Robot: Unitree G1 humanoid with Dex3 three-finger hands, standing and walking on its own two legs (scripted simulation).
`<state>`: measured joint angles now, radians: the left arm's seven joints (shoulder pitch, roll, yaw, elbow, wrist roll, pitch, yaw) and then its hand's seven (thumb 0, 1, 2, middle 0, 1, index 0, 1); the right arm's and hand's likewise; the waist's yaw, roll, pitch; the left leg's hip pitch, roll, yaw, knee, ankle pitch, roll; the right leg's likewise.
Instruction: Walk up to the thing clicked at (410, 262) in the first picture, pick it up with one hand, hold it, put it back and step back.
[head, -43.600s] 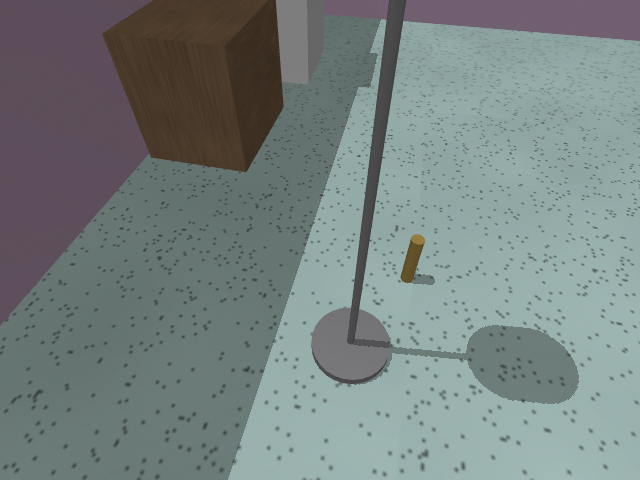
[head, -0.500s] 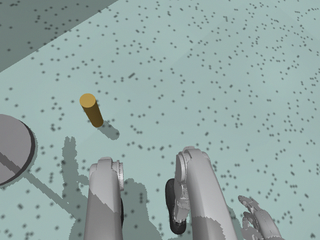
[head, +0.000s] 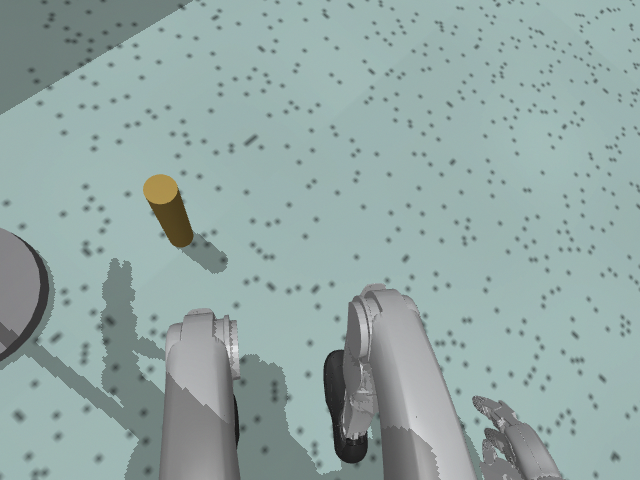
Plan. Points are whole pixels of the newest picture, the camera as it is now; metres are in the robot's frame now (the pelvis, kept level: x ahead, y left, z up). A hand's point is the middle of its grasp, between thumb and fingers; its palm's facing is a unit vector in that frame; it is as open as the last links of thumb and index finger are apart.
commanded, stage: approach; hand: left
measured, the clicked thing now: (172, 216) +0.52 +0.18 -0.29
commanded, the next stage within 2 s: close in in 0.54 s
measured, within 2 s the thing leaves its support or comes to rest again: neither
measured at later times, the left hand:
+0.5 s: hand (72, 215) +0.47 +0.29 -0.16, palm faces -0.03 -1.00 +0.02, open 17.4 cm
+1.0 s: hand (158, 227) +0.48 +0.20 -0.26, palm faces -0.03 -1.00 +0.02, open 17.7 cm
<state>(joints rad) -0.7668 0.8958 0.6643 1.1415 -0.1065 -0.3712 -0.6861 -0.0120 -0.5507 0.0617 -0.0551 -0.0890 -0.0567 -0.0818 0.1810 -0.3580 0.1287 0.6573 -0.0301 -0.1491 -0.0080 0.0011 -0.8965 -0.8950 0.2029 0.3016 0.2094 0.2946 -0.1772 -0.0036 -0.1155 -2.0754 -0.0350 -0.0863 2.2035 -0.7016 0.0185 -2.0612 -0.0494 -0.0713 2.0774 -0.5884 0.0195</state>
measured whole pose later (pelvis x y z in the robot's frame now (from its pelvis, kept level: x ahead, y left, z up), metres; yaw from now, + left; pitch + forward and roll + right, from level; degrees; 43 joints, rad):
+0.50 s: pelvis +0.00 +0.00 -0.07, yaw -4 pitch +27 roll -12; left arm -0.78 0.87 0.63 1.29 -0.14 -0.68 -0.61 -0.01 -0.51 0.04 -0.06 -0.08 -0.05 -0.08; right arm 0.06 -0.39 0.27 0.61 -0.14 -0.12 0.05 0.00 -0.89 -0.89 0.20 0.30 0.21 0.30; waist -0.26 -0.11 0.08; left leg -2.21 -0.03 -0.16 2.45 -0.72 0.01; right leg -2.16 -0.04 -0.14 2.25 -0.58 0.03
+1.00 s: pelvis -0.02 +0.02 -0.10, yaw -9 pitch +17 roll -18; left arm -0.80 0.89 0.50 1.50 -0.07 -1.00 -0.26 -0.01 -0.60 0.01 -0.06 -0.10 -0.06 -0.09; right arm -0.07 -0.41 0.50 0.55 -0.31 -0.02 0.12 0.00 -0.94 -0.90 0.20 0.30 0.21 0.30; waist -0.34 -0.22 0.27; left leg -2.21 -0.03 -0.28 2.61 -0.72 0.03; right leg -2.10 0.00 -0.23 2.31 -0.53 0.06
